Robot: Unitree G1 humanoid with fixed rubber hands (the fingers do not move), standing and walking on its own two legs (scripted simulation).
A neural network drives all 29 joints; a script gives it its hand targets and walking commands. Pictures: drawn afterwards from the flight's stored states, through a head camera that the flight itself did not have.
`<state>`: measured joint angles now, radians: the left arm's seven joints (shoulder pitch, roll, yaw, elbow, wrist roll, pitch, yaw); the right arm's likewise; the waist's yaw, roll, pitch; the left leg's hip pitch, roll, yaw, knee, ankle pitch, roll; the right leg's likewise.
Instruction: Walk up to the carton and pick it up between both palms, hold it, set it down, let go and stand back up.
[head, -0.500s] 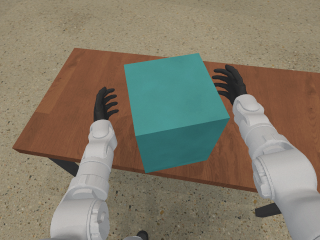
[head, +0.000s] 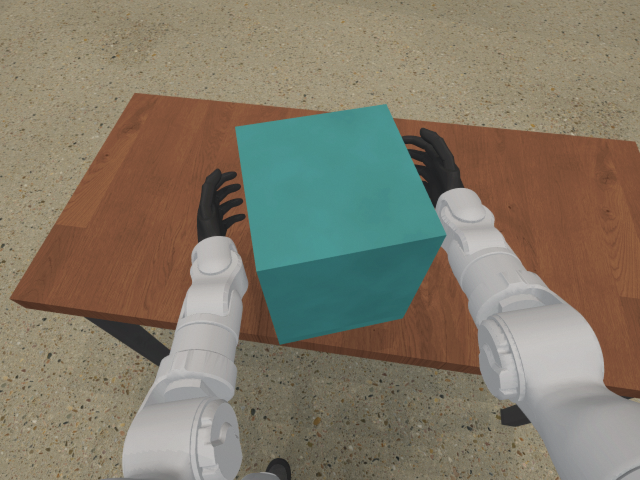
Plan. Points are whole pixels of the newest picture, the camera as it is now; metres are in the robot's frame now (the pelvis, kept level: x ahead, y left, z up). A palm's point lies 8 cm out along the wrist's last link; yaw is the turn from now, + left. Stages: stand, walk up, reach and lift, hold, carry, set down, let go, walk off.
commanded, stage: reach and lift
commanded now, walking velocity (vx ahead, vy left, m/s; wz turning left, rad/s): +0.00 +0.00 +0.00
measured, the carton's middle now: (328, 233) +0.43 +0.07 +0.00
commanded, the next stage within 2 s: none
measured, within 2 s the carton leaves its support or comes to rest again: leaves its support in 1.10 s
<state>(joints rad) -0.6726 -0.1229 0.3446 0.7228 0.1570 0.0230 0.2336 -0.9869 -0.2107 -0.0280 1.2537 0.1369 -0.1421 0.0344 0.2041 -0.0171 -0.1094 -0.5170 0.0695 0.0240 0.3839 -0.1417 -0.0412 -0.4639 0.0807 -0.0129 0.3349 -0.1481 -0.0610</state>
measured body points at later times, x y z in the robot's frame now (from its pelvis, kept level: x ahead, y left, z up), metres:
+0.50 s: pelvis +0.01 +0.00 +0.00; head +0.07 +0.01 +0.45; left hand +0.37 +0.21 +0.05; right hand +0.47 -0.07 +0.07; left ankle +0.01 +0.14 -0.74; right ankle -0.01 -0.08 -0.74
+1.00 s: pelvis +0.02 -0.01 +0.00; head +0.08 +0.01 +0.45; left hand +0.37 +0.21 +0.05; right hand +0.47 -0.07 +0.07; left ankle +0.01 +0.14 -0.74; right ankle -0.01 -0.08 -0.74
